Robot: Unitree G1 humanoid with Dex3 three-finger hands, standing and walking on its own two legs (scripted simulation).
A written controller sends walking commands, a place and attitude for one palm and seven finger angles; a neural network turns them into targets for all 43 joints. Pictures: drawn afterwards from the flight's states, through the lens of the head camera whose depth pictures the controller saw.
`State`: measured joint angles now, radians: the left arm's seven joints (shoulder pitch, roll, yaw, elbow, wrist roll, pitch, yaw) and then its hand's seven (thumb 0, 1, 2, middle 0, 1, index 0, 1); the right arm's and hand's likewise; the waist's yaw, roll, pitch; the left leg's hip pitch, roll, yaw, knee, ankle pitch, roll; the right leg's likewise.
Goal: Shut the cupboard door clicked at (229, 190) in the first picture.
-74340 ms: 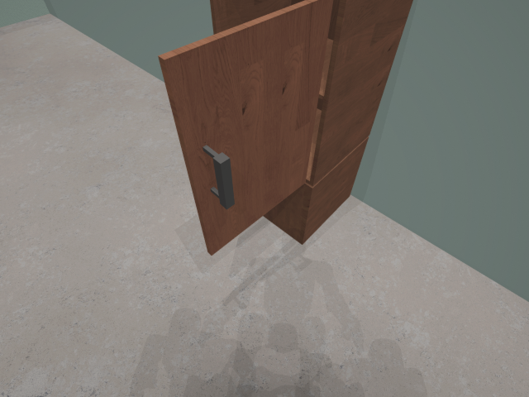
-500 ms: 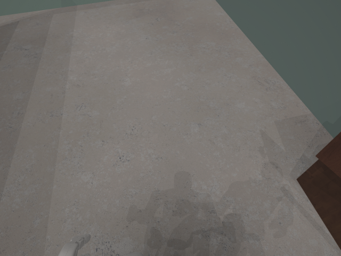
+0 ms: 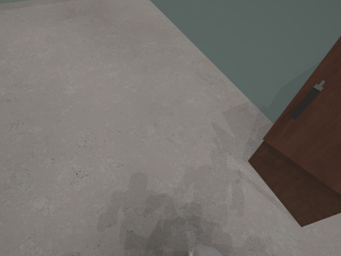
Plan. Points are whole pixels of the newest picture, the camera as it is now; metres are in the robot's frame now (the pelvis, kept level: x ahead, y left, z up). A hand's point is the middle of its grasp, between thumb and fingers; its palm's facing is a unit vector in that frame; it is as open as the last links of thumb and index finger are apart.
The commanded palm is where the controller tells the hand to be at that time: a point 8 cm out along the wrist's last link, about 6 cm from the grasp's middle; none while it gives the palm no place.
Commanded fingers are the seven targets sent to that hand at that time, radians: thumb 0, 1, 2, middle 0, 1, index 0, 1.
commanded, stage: turn to face it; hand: left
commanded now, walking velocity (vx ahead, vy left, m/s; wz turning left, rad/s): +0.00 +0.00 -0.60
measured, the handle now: (307, 100) +0.63 -0.43 -0.02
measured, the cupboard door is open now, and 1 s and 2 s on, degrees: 17 17 17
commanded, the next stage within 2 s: take the last steps up to it in 1.08 s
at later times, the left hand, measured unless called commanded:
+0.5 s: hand (118, 253) +0.14 +0.14 -0.16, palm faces -0.26 -0.94 -0.24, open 7.4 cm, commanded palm none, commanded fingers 0.00 0.90 0.90 -0.20 -0.30 -0.20 -0.30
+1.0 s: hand (147, 216) +0.24 +0.08 -0.16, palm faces -0.53 -0.80 -0.28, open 7.4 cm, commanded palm none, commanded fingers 0.00 0.90 0.90 -0.20 -0.30 -0.20 -0.30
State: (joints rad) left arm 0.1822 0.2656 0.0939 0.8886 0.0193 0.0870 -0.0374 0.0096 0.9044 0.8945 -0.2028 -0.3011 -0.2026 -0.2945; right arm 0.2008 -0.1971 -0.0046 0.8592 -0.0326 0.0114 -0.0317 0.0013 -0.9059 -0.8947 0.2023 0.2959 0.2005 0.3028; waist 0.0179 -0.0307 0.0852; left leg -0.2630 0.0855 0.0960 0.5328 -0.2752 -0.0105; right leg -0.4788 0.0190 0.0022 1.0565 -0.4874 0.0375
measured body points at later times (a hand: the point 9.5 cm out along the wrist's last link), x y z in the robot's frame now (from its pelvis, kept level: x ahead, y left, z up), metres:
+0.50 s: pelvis +0.02 -0.03 +0.00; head +0.06 -0.05 +0.45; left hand +0.16 +0.19 -0.14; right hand +0.04 -0.32 -0.14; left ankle +0.06 +0.10 -0.69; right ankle -0.02 -0.13 -0.74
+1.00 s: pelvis +0.03 -0.04 -0.01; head +0.05 -0.07 +0.44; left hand +0.26 +0.12 -0.13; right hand -0.09 -0.28 -0.16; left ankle +0.08 +0.09 -0.72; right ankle -0.04 -0.13 -0.74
